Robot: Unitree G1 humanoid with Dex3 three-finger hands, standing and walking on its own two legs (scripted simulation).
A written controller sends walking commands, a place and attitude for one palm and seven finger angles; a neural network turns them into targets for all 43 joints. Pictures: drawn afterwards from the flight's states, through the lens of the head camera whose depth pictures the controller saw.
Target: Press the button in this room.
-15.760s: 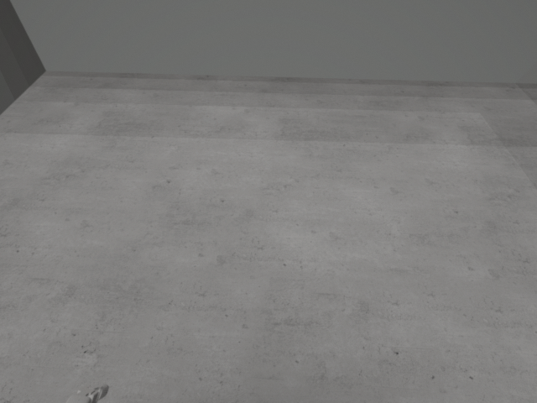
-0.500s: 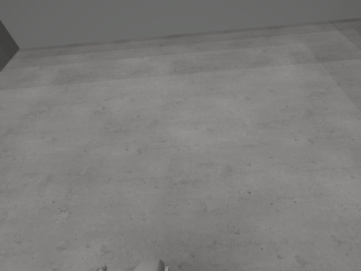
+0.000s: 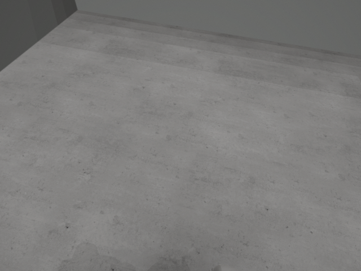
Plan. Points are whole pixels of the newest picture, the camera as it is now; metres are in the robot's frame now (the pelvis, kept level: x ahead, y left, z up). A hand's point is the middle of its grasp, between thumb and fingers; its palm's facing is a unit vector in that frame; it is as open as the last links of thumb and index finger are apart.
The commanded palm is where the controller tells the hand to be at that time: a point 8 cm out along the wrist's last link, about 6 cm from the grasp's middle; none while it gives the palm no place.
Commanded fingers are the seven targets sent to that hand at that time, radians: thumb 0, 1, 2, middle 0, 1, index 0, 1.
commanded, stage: turn or walk to find it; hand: left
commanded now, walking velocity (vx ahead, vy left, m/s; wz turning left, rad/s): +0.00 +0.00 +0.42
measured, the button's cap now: out of the picture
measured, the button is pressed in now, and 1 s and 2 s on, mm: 0 0 0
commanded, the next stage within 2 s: stand and wait in 0.22 s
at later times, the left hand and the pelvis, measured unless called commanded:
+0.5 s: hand out of the picture +0.01 +0.15 -0.15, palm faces +0.25 -0.93 -0.26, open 7.4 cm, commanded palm none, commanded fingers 0.00 0.90 0.90 -0.20 -0.30 -0.20 -0.30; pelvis -0.02 -0.05 +0.00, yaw +14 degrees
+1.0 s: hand out of the picture -0.07 +0.22 -0.16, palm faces +0.48 -0.83 -0.26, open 7.4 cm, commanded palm none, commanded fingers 0.00 0.90 0.90 -0.20 -0.30 -0.20 -0.30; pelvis -0.06 -0.02 +0.00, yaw +28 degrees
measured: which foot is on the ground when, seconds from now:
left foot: down 0.00-0.22, up 0.24-0.66, down 0.68-1.00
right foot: up 0.00-0.20, down 0.22-0.68, up 0.70-1.00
